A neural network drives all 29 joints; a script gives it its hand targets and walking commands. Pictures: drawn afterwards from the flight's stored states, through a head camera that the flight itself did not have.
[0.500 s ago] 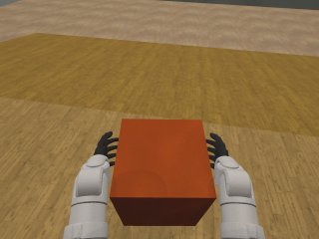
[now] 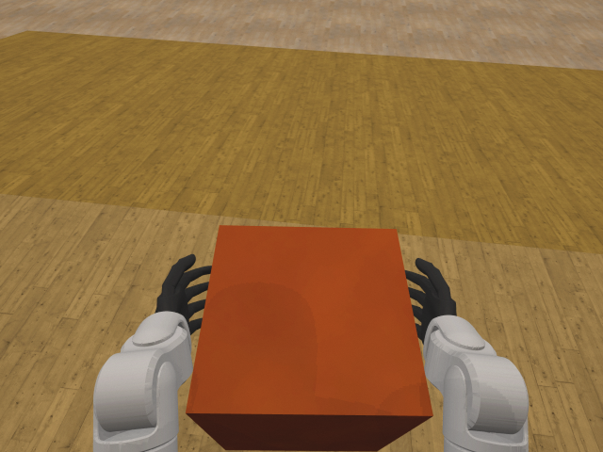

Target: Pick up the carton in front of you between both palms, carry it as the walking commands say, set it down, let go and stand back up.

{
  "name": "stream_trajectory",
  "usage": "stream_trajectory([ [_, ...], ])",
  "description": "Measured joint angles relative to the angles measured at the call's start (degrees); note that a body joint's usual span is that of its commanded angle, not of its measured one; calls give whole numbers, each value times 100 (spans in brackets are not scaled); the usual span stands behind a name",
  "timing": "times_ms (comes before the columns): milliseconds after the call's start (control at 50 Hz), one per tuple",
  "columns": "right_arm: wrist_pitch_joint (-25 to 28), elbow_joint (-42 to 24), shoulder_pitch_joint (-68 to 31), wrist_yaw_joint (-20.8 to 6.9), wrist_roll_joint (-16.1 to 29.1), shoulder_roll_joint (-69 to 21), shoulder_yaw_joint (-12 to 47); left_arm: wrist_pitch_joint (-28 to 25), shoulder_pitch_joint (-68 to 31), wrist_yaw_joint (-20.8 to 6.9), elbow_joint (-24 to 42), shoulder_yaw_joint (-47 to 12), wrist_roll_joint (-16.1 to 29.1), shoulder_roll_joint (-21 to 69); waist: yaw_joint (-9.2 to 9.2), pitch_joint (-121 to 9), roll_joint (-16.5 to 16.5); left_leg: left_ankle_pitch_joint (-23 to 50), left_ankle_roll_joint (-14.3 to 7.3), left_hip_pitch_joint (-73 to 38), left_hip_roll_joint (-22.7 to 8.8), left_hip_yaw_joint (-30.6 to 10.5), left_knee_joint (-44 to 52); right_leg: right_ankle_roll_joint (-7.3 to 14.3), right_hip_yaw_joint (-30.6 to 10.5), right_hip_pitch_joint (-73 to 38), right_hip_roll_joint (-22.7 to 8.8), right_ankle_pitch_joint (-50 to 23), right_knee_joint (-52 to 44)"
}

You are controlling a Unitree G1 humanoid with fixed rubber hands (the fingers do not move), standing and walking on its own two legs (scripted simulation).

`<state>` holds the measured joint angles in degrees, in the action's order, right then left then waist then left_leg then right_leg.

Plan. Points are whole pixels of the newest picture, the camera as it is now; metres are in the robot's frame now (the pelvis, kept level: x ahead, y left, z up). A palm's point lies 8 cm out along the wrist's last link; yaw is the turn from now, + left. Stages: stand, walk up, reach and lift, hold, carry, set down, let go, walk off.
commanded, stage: carry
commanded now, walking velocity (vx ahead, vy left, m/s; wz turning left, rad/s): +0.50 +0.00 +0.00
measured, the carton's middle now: (304, 347) +0.25 +0.00 +0.02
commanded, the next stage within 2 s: none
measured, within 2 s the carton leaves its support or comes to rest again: neither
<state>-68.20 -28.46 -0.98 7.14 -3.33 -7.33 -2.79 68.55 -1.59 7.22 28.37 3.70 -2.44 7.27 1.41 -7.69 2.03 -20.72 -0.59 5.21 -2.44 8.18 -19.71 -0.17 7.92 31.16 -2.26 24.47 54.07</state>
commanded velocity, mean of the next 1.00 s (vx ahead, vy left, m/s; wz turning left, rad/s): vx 0.50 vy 0.00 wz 0.00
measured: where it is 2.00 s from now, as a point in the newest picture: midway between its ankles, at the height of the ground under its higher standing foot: (292, 204)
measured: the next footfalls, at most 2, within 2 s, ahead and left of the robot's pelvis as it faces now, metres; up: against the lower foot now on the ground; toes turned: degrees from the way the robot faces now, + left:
right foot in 0.14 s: +0.26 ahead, -0.10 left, +0.00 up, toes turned -9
left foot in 0.68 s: +0.60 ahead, +0.10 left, +0.00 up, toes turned +13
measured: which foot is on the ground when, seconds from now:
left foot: down 0.00-0.16, up 0.18-0.66, down 0.68-1.00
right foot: up 0.00-0.12, down 0.14-0.70, up 0.72-1.00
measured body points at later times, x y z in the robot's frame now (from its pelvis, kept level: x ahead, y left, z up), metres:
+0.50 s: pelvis +0.30 -0.04 +0.01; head +0.29 -0.05 +0.46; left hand +0.54 +0.13 +0.10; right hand +0.56 -0.17 +0.09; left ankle +0.41 +0.13 -0.69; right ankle +0.22 -0.09 -0.74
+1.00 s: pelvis +0.64 +0.02 +0.01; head +0.64 +0.03 +0.46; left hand +0.90 +0.17 +0.08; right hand +0.89 -0.14 +0.09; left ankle +0.56 +0.09 -0.74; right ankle +0.74 -0.14 -0.69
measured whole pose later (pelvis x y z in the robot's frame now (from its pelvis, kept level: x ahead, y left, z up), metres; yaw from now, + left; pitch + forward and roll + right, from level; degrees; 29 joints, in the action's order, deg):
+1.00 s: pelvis +0.64 +0.02 +0.01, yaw +0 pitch +4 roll -2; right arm -66.8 -28.5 0.3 6.9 -2.9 -7.4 -2.9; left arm 67.3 0.5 6.4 29.4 2.1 -4.7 7.4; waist 1.4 -5.0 0.1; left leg -14.5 -2.4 4.5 -1.8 12.9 -14.5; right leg -0.2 7.0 35.3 -6.6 7.4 43.3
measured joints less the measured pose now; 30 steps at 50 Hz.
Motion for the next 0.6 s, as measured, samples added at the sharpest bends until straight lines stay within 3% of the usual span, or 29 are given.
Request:
stream_trajectory([
  [80, -76, -228, -44, 10, 58, 3, -51, 16, -5, -1, 200, -74, -28, 2, 118, 60, 12, -282, 141, -638, -83, -72, 250, 88, 256, 226, 35, -1073, -1623],
  [120, -132, -270, -66, 12, 76, 4, -70, 52, -3, -2, 244, -96, -52, 2, 100, 97, 23, -700, 236, -838, -202, -63, -189, 152, 517, -22, 119, -1389, -2181],
  [160, -175, -226, -100, 12, 82, 12, -133, 73, -63, -4, 142, -123, -76, 4, 24, 99, 26, -901, 229, -585, -396, -42, -1496, 400, 663, -222, 156, -1618, -2061],
  [200, -231, -17, -168, 10, 74, 10, -206, 94, -123, -5, -98, -118, -108, 1, -102, 124, -12, -695, 131, 248, -352, -431, -3396, 656, 729, -320, 149, -1306, -1753],
  [260, -296, 228, -204, 3, 35, 10, -168, 158, -59, -5, -241, -52, -124, 5, -234, 183, -126, -105, -30, 1464, -278, -556, -4812, 646, 736, -815, 177, -1201, -2234],
  [380, -72, 387, -95, -93, -97, 4, -27, 18, 67, -18, -282, 11, -115, 5, -377, 121, -287, 797, 29, 2728, -385, -296, -3668, 575, 573, -1838, 195, -1245, -3419],
  [500, 1, 39, 54, -85, -122, 0, 9, -46, 57, -40, -94, -46, -64, 4, -280, 65, -258, 1529, 117, 3044, -377, -76, -2084, 399, 436, -2786, 194, -941, -4046],
  [600, -129, -285, 27, -27, -51, 2, -18, 55, -7, -46, 157, -86, -53, 3, -193, 73, -240, 1743, -17, 2906, -216, 239, -1339, 187, 360, -3507, 179, -333, -4099],
])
